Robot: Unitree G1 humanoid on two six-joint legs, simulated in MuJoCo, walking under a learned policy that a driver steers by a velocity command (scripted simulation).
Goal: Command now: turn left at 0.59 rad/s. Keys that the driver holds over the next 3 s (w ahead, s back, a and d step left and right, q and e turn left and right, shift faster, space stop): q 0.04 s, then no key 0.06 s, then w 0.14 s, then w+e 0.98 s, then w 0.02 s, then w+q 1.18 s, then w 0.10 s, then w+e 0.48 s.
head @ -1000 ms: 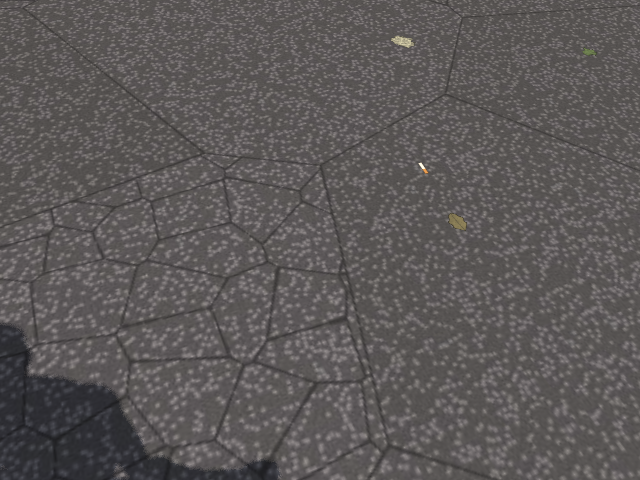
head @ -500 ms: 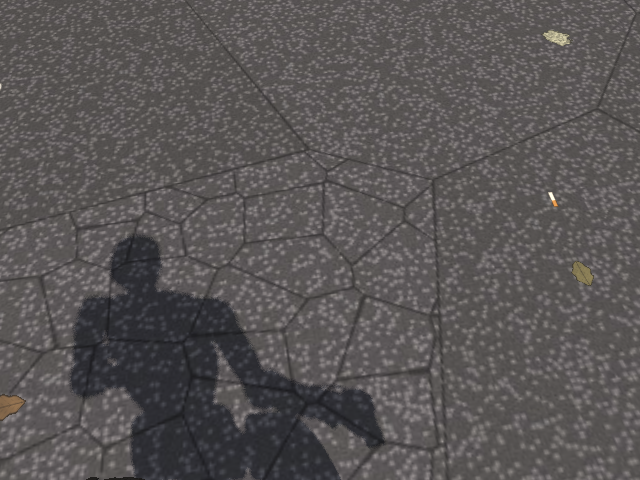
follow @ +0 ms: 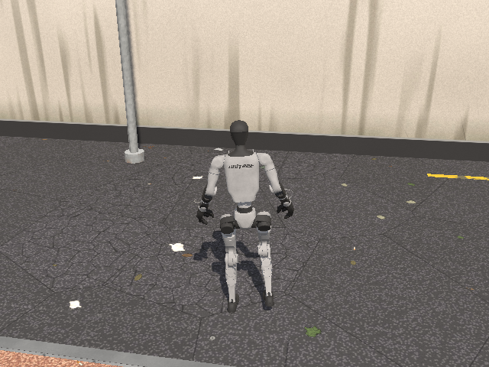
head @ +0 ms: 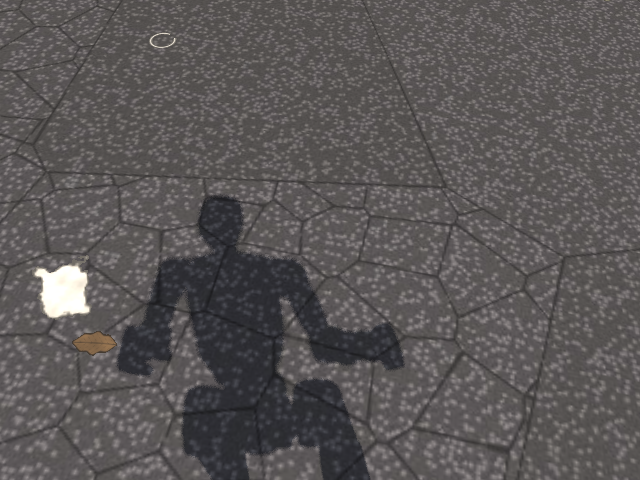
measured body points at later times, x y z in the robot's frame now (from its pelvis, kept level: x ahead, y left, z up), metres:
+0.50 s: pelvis +0.08 -0.01 +0.00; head +0.11 -0.03 +0.45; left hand +0.06 +0.27 -0.12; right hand +0.31 -0.25 -0.08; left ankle +0.16 +0.14 -0.72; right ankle +0.02 -0.15 -0.74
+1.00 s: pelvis +0.31 -0.02 -0.02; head +0.35 -0.03 +0.43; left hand +0.59 +0.15 -0.09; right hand +0.24 -0.31 -0.14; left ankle +0.17 +0.14 -0.74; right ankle +0.45 -0.17 -0.72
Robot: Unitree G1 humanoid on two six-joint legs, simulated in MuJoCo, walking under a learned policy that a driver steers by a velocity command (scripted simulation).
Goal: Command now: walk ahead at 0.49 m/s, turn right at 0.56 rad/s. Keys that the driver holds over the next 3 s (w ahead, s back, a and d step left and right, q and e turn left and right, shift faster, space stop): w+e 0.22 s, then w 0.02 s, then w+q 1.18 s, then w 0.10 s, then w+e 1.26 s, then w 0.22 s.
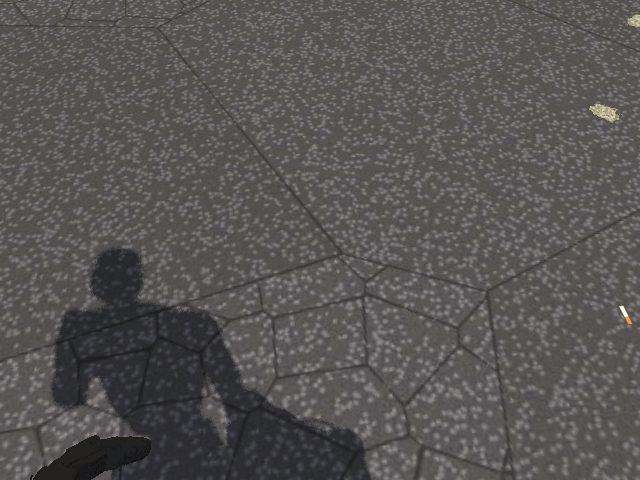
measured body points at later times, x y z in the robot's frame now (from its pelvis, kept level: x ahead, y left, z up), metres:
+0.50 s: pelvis +0.30 -0.03 +0.01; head +0.32 -0.04 +0.46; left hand +0.40 +0.24 -0.10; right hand +0.47 -0.30 -0.08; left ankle +0.50 +0.08 -0.69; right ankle +0.17 -0.10 -0.73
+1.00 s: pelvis +0.60 -0.03 +0.01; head +0.64 -0.02 +0.46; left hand +0.81 +0.23 -0.06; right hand +0.68 -0.32 -0.09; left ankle +0.51 +0.06 -0.73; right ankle +0.80 -0.16 -0.70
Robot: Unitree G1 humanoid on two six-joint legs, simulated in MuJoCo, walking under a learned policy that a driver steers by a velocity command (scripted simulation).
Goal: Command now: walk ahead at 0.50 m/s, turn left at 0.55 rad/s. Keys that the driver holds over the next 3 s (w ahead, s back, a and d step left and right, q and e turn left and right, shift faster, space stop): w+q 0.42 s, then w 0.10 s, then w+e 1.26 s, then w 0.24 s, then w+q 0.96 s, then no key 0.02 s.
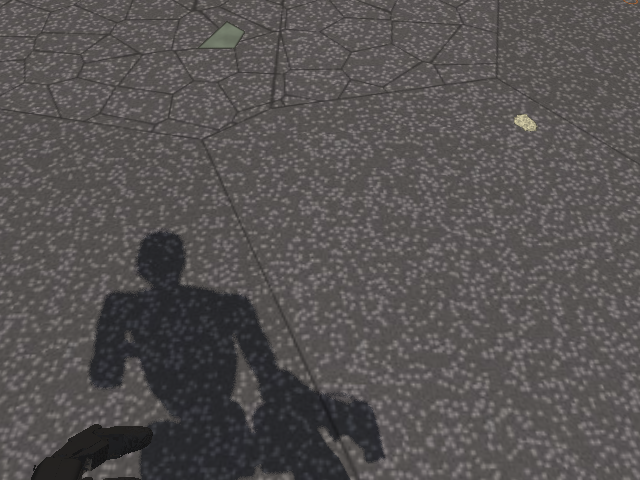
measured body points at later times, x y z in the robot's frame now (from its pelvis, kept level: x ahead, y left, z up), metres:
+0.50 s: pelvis +0.27 +0.00 -0.01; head +0.30 +0.02 +0.44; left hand +0.19 +0.29 -0.13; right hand +0.56 -0.15 -0.08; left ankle +0.39 +0.18 -0.71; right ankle +0.17 -0.14 -0.74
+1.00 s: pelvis +0.53 +0.11 +0.00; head +0.56 +0.11 +0.45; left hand +0.66 +0.38 -0.11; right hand +0.63 -0.16 -0.12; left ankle +0.40 +0.18 -0.74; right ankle +0.73 +0.00 -0.70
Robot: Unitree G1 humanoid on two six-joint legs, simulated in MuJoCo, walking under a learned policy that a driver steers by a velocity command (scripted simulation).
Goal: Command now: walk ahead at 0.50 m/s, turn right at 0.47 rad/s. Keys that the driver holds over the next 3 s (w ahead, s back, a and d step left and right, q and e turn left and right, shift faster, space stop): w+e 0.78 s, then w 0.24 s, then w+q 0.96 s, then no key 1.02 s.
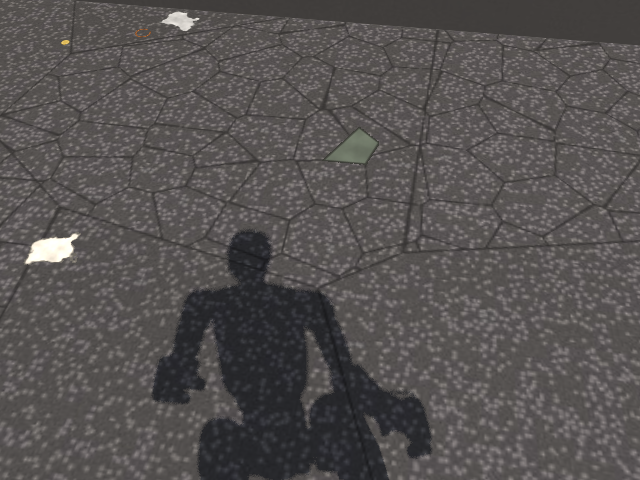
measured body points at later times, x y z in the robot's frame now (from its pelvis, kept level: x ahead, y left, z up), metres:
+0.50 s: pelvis +0.29 -0.04 +0.01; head +0.32 -0.07 +0.45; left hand +0.43 +0.22 -0.10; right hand +0.44 -0.34 -0.08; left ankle +0.51 +0.07 -0.70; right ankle +0.20 -0.11 -0.74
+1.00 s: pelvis +0.55 -0.11 +0.00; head +0.57 -0.14 +0.45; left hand +0.86 -0.04 -0.07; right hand +0.39 -0.36 -0.12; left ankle +0.52 +0.04 -0.74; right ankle +0.61 -0.33 -0.70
